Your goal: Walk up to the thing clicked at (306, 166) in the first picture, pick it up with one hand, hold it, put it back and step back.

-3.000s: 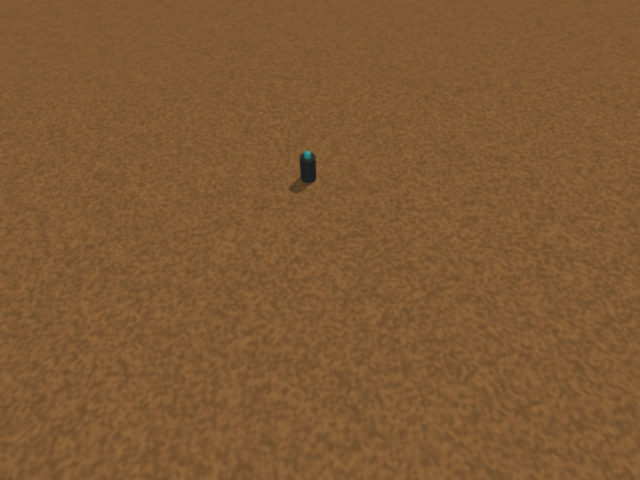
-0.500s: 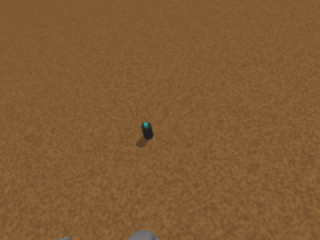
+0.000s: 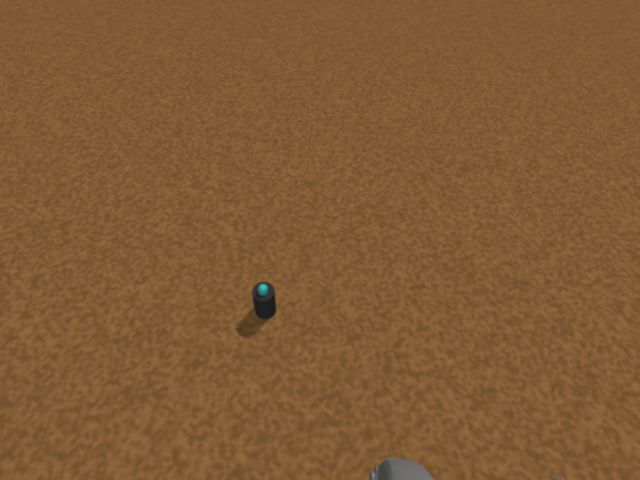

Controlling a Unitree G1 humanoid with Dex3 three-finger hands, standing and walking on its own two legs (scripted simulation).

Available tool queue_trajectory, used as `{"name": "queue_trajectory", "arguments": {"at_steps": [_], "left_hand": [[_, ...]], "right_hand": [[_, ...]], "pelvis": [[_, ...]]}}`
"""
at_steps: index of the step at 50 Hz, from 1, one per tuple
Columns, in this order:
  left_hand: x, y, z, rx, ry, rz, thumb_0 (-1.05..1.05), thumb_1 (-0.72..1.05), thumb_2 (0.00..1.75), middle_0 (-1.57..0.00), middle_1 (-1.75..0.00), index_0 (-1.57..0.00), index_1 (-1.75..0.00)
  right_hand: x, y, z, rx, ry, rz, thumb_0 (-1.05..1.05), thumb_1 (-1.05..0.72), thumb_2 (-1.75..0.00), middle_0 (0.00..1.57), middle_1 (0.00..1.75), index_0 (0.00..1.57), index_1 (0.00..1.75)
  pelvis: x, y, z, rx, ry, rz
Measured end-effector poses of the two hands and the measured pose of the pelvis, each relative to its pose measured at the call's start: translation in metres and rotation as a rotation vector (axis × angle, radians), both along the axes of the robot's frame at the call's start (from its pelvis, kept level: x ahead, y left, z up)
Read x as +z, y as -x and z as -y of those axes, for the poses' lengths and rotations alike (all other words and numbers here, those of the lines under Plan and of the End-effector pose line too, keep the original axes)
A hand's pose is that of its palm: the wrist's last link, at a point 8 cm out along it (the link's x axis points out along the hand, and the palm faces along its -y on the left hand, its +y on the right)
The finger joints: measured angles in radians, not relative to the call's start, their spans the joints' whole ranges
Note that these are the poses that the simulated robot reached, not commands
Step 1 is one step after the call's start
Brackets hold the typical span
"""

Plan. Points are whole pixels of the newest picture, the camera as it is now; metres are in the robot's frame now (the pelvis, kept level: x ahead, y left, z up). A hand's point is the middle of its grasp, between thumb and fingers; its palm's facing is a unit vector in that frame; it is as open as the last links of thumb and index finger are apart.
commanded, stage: walk up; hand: left
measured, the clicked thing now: (264, 298) +0.74 +0.20 -0.69
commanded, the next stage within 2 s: none
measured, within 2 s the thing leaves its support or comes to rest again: neither
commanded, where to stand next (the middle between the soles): +0.39 +0.00 m, yaw -2 degrees
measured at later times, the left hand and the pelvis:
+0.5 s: hand (158, 420) +0.21 +0.24 -0.11, palm faces -0.04 -0.91 -0.42, open 7.3 cm; pelvis +0.15 -0.03 +0.00, yaw -2 degrees
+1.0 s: hand (154, 330) +0.36 +0.30 -0.15, palm faces -0.11 -0.93 -0.34, open 7.3 cm; pelvis +0.29 +0.03 +0.00, yaw -2 degrees
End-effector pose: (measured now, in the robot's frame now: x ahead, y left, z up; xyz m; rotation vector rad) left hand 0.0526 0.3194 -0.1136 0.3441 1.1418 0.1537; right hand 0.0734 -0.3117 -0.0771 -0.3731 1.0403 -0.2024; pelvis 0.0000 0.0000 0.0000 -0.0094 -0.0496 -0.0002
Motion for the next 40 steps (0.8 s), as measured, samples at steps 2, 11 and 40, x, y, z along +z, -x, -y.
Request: {"name": "queue_trajectory", "arguments": {"at_steps": [2,11,40], "left_hand": [[0.004,-0.021,0.001,-0.012,0.002,0.018,0.01,0.91,0.9,-0.2,-0.3,-0.2,-0.3],[0.02,-0.106,0.019,-0.072,-0.037,0.036,0.01,0.91,0.9,-0.2,-0.3,-0.2,-0.3],[-0.015,-0.216,-0.033,0.01,-0.022,-0.067,0.01,0.9,0.9,-0.2,-0.3,-0.2,-0.3]], "right_hand": [[-0.001,0.0,0.0,-0.012,-0.002,-0.026,0.0,-0.9,-0.9,0.21,0.3,0.2,0.3],[-0.03,-0.014,0.022,-0.076,-0.046,-0.114,0.0,-0.9,-0.9,0.21,0.3,0.2,0.3],[-0.012,-0.211,-0.012,-0.037,0.04,-0.054,0.0,-0.9,-0.9,0.21,0.3,0.2,0.3]], "pelvis": [[0.002,-0.012,0.0,-0.004,-0.007,0.004],[-0.004,-0.071,0.015,-0.028,-0.033,0.001],[-0.014,-0.236,-0.029,-0.017,0.004,-0.003]]}}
